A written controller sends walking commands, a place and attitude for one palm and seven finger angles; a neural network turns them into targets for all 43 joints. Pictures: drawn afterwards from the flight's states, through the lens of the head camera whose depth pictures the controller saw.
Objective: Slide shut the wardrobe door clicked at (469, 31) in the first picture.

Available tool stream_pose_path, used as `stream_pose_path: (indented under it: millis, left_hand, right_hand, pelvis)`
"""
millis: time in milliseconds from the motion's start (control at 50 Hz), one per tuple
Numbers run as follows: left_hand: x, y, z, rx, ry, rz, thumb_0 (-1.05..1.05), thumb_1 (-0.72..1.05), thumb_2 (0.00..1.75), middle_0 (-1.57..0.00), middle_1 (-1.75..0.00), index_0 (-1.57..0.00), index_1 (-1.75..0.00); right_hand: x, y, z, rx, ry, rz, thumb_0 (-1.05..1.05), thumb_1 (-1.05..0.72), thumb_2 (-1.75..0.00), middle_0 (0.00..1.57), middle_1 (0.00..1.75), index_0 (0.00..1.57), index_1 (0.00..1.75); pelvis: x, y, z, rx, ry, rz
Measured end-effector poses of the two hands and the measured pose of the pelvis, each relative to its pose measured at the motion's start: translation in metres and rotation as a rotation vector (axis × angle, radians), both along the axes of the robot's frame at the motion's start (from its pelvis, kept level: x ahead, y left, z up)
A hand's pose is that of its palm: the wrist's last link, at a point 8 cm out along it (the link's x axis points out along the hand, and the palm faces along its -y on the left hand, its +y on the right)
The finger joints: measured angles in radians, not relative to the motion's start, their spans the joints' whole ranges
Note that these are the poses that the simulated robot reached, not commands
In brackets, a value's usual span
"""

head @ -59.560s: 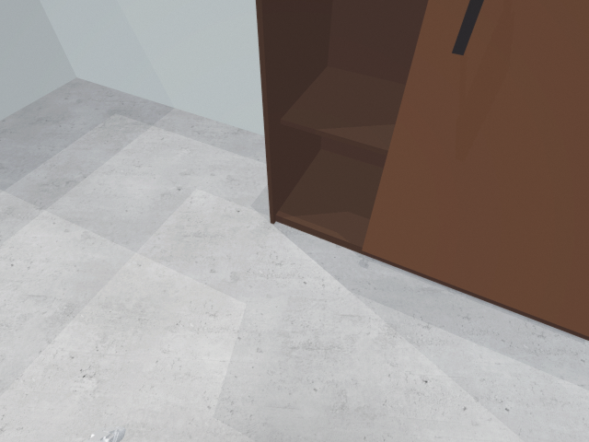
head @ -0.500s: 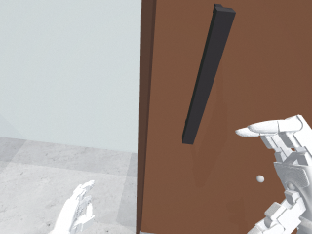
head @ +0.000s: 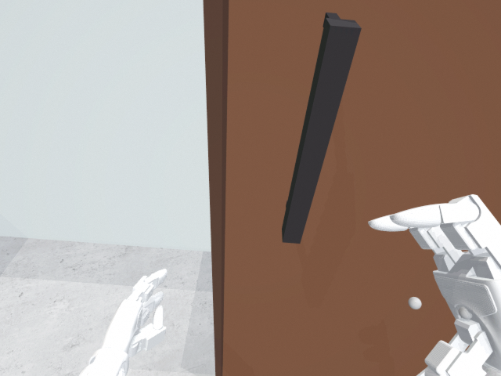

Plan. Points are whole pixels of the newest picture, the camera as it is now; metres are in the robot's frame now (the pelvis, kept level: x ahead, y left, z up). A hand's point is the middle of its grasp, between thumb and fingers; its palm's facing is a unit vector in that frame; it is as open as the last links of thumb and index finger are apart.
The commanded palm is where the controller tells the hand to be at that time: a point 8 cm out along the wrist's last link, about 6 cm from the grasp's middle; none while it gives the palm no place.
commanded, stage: draw the hand back to the body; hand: right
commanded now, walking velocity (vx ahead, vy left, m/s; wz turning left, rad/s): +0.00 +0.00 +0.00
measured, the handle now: (307, 146) +0.29 -0.05 +0.29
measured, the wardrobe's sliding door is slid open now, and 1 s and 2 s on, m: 0.00 0.00 0.00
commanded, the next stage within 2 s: step back with the hand held close in 1.56 s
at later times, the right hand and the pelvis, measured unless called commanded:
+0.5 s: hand (440, 287) +0.16 -0.18 +0.22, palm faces +0.07 +0.98 -0.17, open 14.6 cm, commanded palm +0.11 -0.23 +0.23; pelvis +0.00 +0.00 +0.01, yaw +0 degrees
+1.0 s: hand (471, 267) +0.20 -0.24 +0.19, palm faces +0.37 +0.83 -0.41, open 10.6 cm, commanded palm +0.14 -0.29 +0.21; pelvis +0.01 -0.02 +0.02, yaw +2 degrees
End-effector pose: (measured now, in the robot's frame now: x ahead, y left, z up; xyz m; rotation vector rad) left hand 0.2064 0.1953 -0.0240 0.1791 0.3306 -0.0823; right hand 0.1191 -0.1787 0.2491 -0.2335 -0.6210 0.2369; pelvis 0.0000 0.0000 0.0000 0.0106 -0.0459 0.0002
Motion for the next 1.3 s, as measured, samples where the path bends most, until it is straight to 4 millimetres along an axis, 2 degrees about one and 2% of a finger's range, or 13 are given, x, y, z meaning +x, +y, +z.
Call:
stream_pose_path:
  millis: [120, 240, 440, 500, 540, 620, 720, 880, 1080, 1220, 1300]
  left_hand:
    - [0.001, -0.006, -0.004, -0.046, 0.035, 0.032, 0.02, 0.9, 0.9, -0.2, -0.3, -0.2, -0.31]
    - [-0.001, -0.01, -0.008, -0.062, 0.053, 0.058, 0.02, 0.9, 0.9, -0.2, -0.3, -0.2, -0.3]
    - [-0.003, 0.002, -0.002, -0.032, 0.019, 0.095, 0.02, 0.9, 0.9, -0.2, -0.3, -0.2, -0.3]
    - [-0.003, 0.009, 0.001, -0.023, 0.006, 0.11, 0.02, 0.9, 0.9, -0.2, -0.3, -0.2, -0.3]
    - [-0.004, 0.014, 0.002, -0.002, -0.002, 0.113, 0.02, 0.9, 0.9, -0.2, -0.3, -0.2, -0.3]
    - [-0.013, 0.022, 0.0, 0.025, 0.032, 0.138, 0.02, 0.9, 0.9, -0.2, -0.3, -0.2, -0.3]
    - [-0.028, 0.025, -0.016, 0.058, 0.135, 0.164, 0.02, 0.9, 0.9, -0.2, -0.3, -0.2, -0.3]
    - [-0.042, 0.016, -0.034, 0.062, 0.256, 0.201, 0.02, 0.9, 0.9, -0.2, -0.3, -0.2, -0.3]
    - [-0.026, 0.002, -0.028, 0.051, 0.256, 0.208, 0.02, 0.9, 0.9, -0.2, -0.3, -0.2, -0.3]
    - [-0.011, 0.002, -0.021, 0.072, 0.26, 0.193, 0.02, 0.9, 0.9, -0.2, -0.3, -0.2, -0.3]
    - [-0.006, 0.003, -0.019, 0.086, 0.26, 0.181, 0.02, 0.9, 0.9, -0.2, -0.3, -0.2, -0.3]
  right_hand:
    - [0.003, -0.009, -0.009, -0.061, 0.186, -0.154, -0.01, 0.56, -0.19, 0.26, 1.15, 0.26, 1.15]
    - [0.004, -0.028, -0.016, -0.016, 0.335, -0.285, -0.01, 0.56, -0.19, 0.26, 1.15, 0.26, 1.15]
    - [0.012, -0.042, -0.024, 0.103, 0.434, -0.317, -0.01, 0.55, -0.2, 0.26, 1.14, 0.25, 1.15]
    - [0.016, -0.048, -0.027, 0.103, 0.456, -0.331, -0.01, 0.52, -0.21, 0.26, 1.13, 0.25, 1.13]
    - [0.016, -0.051, -0.025, 0.036, 0.397, -0.417, -0.01, 0.49, -0.23, 0.26, 1.11, 0.25, 1.11]
    - [0.009, -0.055, -0.026, -0.032, 0.297, -0.531, -0.01, 0.39, -0.27, 0.25, 1.05, 0.25, 1.05]
    - [0.004, -0.064, -0.029, -0.075, 0.255, -0.588, -0.01, 0.23, -0.35, 0.25, 0.96, 0.24, 0.96]
    - [0.023, -0.092, -0.038, -0.098, 0.265, -0.663, 0.0, -0.04, -0.48, 0.24, 0.8, 0.24, 0.8]
    - [0.047, -0.115, -0.041, -0.104, 0.283, -0.679, 0.0, -0.4, -0.66, 0.23, 0.59, 0.22, 0.59]
    - [0.053, -0.138, -0.048, -0.077, 0.321, -0.749, 0.01, -0.65, -0.78, 0.22, 0.44, 0.22, 0.44]
    - [0.053, -0.137, -0.048, -0.057, 0.325, -0.754, 0.01, -0.77, -0.83, 0.24, 0.39, 0.21, 0.37]
  pelvis:
    - [0.0, -0.003, 0.003, -0.004, 0.004, 0.007]
    - [0.0, -0.003, 0.006, -0.001, 0.005, 0.001]
    - [0.0, 0.002, 0.009, -0.002, -0.011, -0.007]
    - [0.0, 0.004, 0.01, -0.001, -0.016, -0.006]
    - [-0.001, 0.005, 0.01, 0.003, -0.014, -0.007]
    - [-0.003, 0.005, 0.011, 0.009, -0.005, 0.003]
    - [-0.002, 0.001, 0.014, 0.01, -0.002, 0.002]
    - [0.005, -0.011, 0.017, 0.001, -0.006, 0.014]
    - [0.016, -0.021, 0.02, -0.005, -0.004, 0.031]
    - [0.019, -0.023, 0.022, -0.002, 0.001, 0.029]
    - [0.02, -0.023, 0.023, -0.002, 0.002, 0.024]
